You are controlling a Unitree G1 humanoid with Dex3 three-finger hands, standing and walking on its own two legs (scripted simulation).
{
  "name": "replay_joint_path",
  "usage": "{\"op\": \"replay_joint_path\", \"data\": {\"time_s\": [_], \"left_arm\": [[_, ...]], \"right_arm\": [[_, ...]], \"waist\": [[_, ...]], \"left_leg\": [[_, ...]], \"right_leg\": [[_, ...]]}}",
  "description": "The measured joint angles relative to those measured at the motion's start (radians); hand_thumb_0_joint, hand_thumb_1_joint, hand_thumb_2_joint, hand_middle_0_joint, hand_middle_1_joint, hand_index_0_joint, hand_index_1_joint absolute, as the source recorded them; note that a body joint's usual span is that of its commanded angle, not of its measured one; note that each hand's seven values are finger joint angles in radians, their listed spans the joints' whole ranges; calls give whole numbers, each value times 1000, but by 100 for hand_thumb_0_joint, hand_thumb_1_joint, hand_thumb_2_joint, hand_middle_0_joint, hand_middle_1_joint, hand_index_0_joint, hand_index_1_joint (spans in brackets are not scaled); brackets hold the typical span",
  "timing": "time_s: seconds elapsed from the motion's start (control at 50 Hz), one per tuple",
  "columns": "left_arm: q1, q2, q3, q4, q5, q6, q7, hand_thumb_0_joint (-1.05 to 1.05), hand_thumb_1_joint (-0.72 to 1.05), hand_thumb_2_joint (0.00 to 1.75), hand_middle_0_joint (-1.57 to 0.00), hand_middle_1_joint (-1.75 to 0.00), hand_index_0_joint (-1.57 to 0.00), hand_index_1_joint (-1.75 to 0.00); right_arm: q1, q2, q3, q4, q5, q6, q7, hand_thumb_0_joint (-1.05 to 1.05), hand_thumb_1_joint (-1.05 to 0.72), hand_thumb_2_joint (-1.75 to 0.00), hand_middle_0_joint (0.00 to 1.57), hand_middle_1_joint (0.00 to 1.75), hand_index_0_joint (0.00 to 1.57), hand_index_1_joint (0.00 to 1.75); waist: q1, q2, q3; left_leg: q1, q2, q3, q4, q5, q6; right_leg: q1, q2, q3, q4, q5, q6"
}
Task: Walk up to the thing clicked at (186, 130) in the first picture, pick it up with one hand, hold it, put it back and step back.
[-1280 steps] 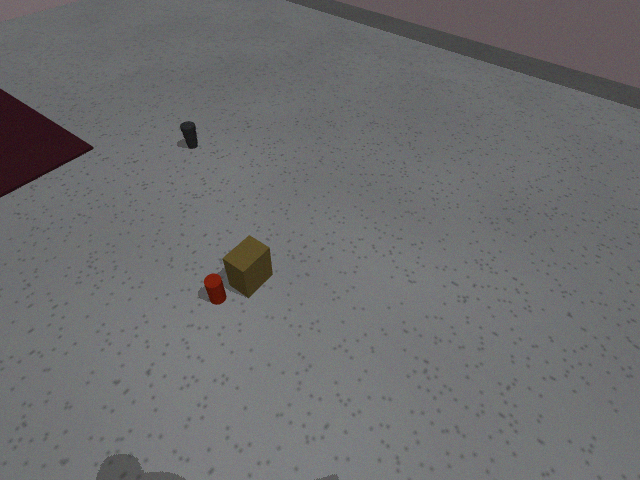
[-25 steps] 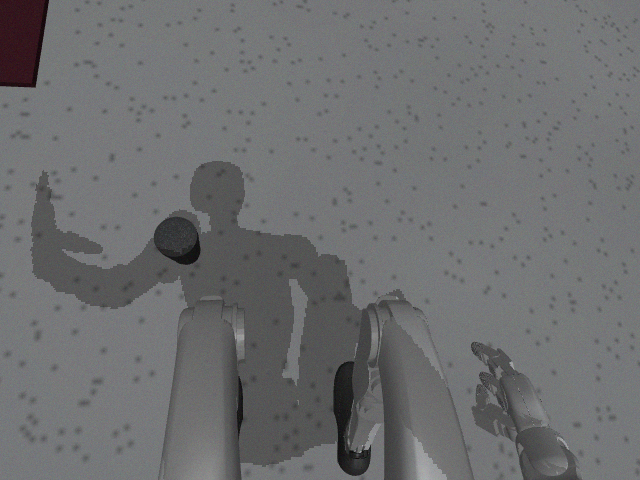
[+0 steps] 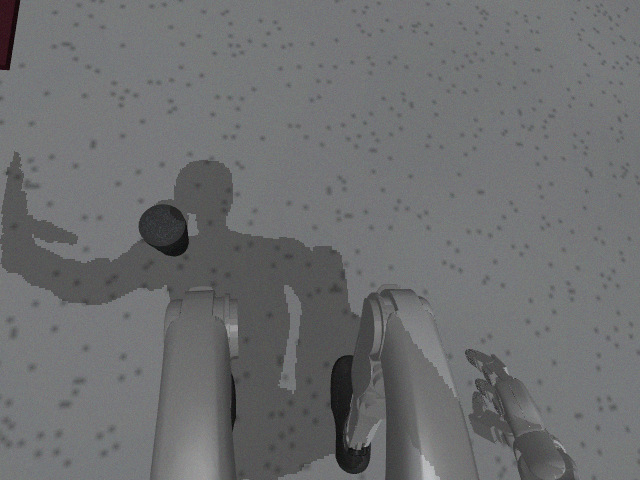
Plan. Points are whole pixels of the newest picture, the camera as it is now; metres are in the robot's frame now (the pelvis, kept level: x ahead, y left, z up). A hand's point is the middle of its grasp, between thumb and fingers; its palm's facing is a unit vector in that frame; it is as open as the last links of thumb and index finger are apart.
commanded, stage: go down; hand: left
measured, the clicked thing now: (169, 235) +0.45 +0.24 -0.33
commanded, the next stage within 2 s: approach in 0.54 s
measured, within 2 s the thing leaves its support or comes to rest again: neither
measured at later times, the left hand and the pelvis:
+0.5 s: hand out of the picture +0.35 +0.43 -0.02, palm faces +0.24 -0.97 -0.08, open 17.6 cm; pelvis +0.00 +0.00 -0.02, yaw +0 degrees
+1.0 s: hand (1, 244) +0.37 +0.38 -0.12, palm faces +0.19 -0.98 +0.03, open 17.6 cm; pelvis +0.00 +0.00 -0.06, yaw -3 degrees
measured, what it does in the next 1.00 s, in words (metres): lowers itself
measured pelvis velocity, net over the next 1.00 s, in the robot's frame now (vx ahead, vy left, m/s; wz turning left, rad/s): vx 0.00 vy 0.00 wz -0.05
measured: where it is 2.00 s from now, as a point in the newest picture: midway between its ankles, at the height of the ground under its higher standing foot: (284, 440)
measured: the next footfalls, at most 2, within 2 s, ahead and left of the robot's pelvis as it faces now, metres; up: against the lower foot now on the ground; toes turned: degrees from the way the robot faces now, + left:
none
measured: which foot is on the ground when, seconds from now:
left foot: down 0.00-1.00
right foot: down 0.00-1.00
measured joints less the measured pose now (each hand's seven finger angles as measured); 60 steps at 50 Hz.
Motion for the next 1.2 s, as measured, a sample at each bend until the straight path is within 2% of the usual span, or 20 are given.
{"op": "replay_joint_path", "data": {"time_s": [0.18,0.62,0.74,0.86,0.94,1.02,1.12,1.2], "left_arm": [[-24,13,11,5,7,2,-11,-1,-57,8,-3,-9,-4,-8],[-49,53,42,31,-11,-18,-43,-1,-56,8,-3,-8,-4,-7],[-34,41,44,30,-35,-29,-48,-1,-57,6,-4,-8,-4,-8],[-55,35,36,108,-83,-130,-51,-1,-59,4,-5,-9,-5,-9],[-94,23,-5,169,-97,-211,-48,-1,-59,4,-5,-9,-5,-9],[-117,-8,-34,210,-80,-272,-33,-1,-59,4,-5,-9,-5,-9],[-101,-18,-12,248,-36,-344,14,-1,-60,4,-5,-10,-5,-10],[-80,-10,-7,244,-22,-419,53,-1,-60,5,-5,-11,-6,-10]], "right_arm": [[1,-7,6,-5,0,3,4,1,-89,-90,21,30,21,30],[-10,-17,25,-11,-5,11,17,1,-90,-90,21,30,21,30],[-13,-16,27,-9,-3,11,19,1,-90,-90,21,30,21,30],[-32,-21,45,-2,-23,-5,26,1,-91,-90,21,30,21,30],[-57,-25,70,-4,-46,-13,35,1,-91,-90,21,30,21,30],[-95,-22,101,-13,-74,-10,48,1,-91,-90,21,30,21,30],[-141,-15,150,-31,-114,17,65,1,-91,-90,21,30,21,30],[-166,-14,190,-38,-150,45,76,1,-91,-90,21,30,21,30]], "waist": [[-13,-1,5],[-20,-6,32],[-21,-4,28],[-27,-22,53],[-38,-50,86],[-61,-80,130],[-98,-118,195],[-112,-151,246]], "left_leg": [[-20,-1,-4,28,-1,2],[-58,-5,-13,76,-3,1],[-63,-5,-15,84,-6,1],[-77,1,-21,116,-9,2],[-101,3,-36,164,-11,0],[-123,4,-60,222,-15,-3],[-137,3,-97,293,-23,-5],[-141,2,-120,335,-25,-4]], "right_leg": [[-16,0,-2,24,0,2],[-50,0,-6,68,-2,3],[-55,1,-7,75,-4,4],[-71,8,-10,102,0,5],[-92,13,-20,140,6,5],[-107,20,-37,182,11,7],[-110,30,-63,226,18,12],[-105,36,-79,251,25,18]]}}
